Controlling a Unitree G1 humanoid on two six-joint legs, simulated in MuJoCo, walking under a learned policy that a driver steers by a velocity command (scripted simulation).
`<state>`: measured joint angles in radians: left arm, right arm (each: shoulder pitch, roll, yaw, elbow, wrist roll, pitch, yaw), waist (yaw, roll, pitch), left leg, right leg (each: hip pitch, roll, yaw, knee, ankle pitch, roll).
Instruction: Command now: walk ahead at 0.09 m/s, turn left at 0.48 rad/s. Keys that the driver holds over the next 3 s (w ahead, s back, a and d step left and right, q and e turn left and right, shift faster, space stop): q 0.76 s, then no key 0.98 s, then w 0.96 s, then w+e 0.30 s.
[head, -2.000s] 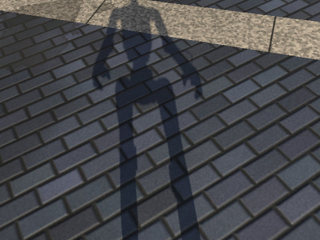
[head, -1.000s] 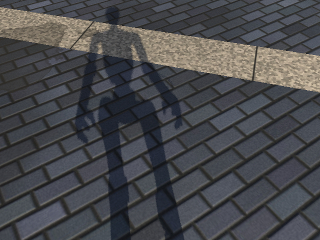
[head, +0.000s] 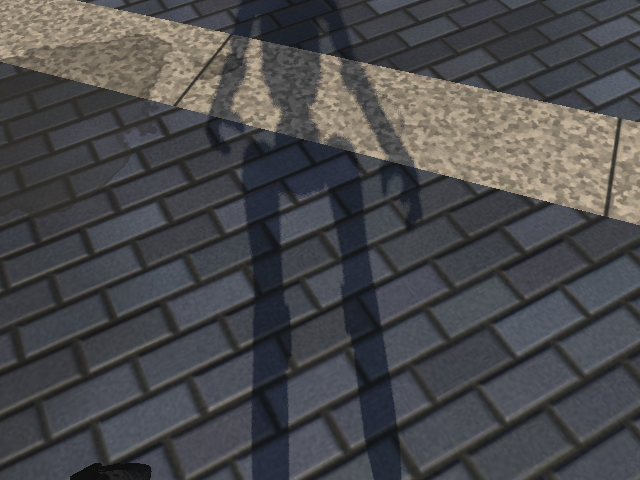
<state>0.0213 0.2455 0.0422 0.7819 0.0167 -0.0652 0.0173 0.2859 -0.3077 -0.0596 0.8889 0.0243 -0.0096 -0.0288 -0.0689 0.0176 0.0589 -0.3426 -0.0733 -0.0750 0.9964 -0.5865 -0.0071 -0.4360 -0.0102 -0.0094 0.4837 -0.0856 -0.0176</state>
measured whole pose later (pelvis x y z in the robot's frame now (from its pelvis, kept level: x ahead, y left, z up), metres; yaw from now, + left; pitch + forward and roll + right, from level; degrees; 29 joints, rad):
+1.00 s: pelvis +0.04 +0.01 +0.01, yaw +32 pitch +1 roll +0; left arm 0.14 0.27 0.06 0.81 0.00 -0.02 0.01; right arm 0.18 -0.36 -0.09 0.68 0.01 0.05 -0.04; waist 0.01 0.05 0.05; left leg -0.45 -0.11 -0.17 1.05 -0.48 -0.07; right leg -0.22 0.01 0.04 0.44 -0.23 -0.01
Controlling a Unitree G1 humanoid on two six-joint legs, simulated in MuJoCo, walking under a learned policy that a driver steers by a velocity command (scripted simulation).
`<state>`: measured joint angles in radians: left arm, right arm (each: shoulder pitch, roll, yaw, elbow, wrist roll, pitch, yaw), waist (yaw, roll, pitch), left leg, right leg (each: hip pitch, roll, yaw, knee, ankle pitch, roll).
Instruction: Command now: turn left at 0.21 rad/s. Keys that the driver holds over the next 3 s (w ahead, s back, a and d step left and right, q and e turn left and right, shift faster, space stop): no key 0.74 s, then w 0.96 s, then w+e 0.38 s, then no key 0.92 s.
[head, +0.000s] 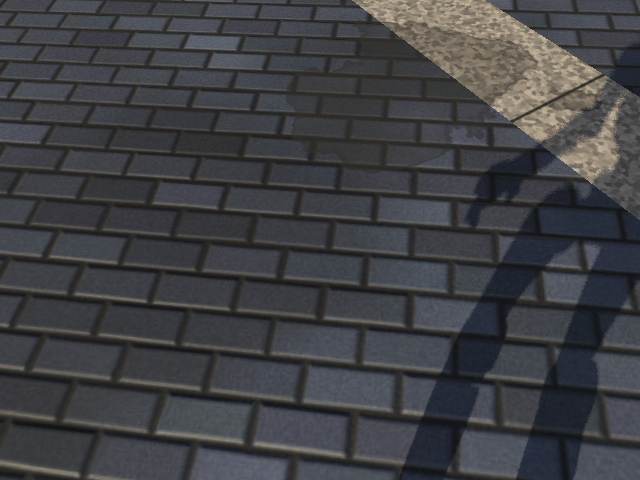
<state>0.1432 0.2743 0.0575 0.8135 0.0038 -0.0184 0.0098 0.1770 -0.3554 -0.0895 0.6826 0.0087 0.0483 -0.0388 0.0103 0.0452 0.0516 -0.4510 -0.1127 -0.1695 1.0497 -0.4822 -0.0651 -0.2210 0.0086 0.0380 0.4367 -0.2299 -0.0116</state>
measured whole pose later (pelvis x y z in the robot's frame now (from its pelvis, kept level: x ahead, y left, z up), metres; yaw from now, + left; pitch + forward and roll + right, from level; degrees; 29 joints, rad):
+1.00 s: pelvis +0.04 +0.01 -0.01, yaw +0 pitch +0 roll +1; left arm 0.25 0.27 0.04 1.03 -0.02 -0.09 -0.01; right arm 0.32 -0.28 -0.04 0.92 0.02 -0.02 -0.02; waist 0.00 0.03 0.00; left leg -0.16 0.00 -0.06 0.57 -0.39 0.01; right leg -0.23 0.00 -0.04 0.55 -0.31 -0.05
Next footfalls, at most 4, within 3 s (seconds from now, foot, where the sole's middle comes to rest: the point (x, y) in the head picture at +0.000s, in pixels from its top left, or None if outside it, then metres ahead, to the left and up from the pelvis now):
0.18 left None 0.02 0.15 -0.78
1.46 left None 0.44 0.13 -0.78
2.00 right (409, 358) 0.73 -0.12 -0.78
2.44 left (344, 271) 0.98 0.02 -0.78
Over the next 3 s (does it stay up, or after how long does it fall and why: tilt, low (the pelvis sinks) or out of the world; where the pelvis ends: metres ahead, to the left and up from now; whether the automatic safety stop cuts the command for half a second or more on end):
stays up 0.86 -0.07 -0.01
